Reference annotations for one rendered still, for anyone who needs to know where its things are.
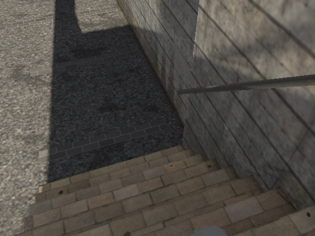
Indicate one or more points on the stairs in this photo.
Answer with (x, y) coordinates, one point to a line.
(170, 192)

